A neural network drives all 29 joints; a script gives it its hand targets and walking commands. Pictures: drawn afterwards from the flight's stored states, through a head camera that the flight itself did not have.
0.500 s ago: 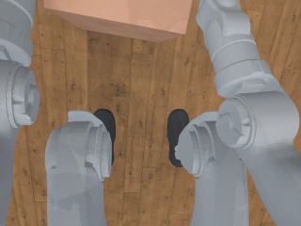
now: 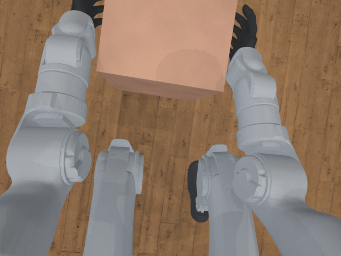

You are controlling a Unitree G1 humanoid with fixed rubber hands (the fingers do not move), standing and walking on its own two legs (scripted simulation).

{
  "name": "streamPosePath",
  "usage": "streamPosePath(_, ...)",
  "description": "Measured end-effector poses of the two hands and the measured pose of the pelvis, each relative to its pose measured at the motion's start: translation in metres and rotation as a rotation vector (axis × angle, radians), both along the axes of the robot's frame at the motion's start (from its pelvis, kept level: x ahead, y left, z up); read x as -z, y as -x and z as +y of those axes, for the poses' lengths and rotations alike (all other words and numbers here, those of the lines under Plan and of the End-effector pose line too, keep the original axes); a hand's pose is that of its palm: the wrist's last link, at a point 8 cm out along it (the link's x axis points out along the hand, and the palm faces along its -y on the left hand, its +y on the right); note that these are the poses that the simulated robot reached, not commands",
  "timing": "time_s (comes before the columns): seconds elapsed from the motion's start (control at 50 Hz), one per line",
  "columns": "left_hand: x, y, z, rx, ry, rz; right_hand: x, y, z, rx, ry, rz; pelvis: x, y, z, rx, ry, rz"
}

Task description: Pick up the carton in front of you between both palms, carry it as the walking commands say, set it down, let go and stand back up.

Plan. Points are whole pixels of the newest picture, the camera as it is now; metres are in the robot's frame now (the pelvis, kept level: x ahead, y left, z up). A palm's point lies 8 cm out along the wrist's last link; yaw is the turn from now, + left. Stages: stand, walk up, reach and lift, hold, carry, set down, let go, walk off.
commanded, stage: reach and lift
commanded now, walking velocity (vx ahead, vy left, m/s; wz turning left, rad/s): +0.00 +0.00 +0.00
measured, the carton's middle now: (164, 45) +0.54 +0.05 -0.16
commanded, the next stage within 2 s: none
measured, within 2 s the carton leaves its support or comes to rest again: neither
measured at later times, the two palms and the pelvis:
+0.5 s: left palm out of the picture +0.50 +0.19 +0.06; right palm (298, 37) +0.49 -0.11 +0.05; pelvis +0.00 -0.01 +0.11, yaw +2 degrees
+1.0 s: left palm out of the picture +0.44 +0.18 +0.22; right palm out of the picture +0.45 -0.12 +0.22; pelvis +0.05 +0.00 +0.25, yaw +3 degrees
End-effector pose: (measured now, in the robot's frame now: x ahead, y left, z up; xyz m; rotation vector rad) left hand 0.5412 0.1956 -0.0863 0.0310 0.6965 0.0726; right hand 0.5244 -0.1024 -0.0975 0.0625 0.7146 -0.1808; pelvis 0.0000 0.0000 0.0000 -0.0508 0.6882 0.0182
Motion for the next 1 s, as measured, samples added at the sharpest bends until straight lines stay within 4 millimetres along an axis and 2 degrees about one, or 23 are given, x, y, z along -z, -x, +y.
streamPosePath(0.06, -0.032, 0.01, 0.003, -0.017, 0.007, 0.0, -0.03, 0.008, 0.003, -0.008, -0.003, -0.002, -0.018, 0.004, -0.002, -0.005, 0.0, 0.016)
streamPosePath(0.14, -0.06, 0.02, 0.002, -0.028, 0.017, 0.011, -0.062, 0.015, 0.002, -0.015, 0.01, 0.007, -0.04, 0.009, -0.004, -0.01, 0.002, 0.031)
streamPosePath(0.24, -0.082, 0.027, -0.005, -0.018, 0.007, 0.003, -0.088, 0.02, -0.005, -0.011, 0.019, -0.001, -0.061, 0.012, -0.005, -0.013, -0.001, 0.052)
streamPosePath(0.36, -0.102, 0.034, -0.01, -0.027, 0.006, -0.009, -0.108, 0.024, -0.011, -0.01, 0.006, -0.013, -0.079, 0.008, -0.005, -0.009, -0.014, 0.069)
streamPosePath(0.52, -0.149, 0.048, -0.008, -0.053, 0.018, -0.031, -0.154, 0.034, -0.009, -0.011, -0.014, -0.035, -0.114, -0.005, -0.006, -0.016, -0.022, 0.057)
streamPosePath(0.72, -0.221, 0.068, -0.01, -0.076, 0.033, -0.021, -0.23, 0.049, -0.011, -0.033, 0.003, -0.025, -0.172, -0.027, -0.004, -0.025, -0.025, -0.017)
streamPosePath(1.0, -0.309, 0.104, -0.019, -0.101, 0.036, -0.012, -0.319, 0.077, -0.02, -0.061, 0.006, -0.016, -0.252, -0.052, -0.004, -0.026, -0.045, -0.19)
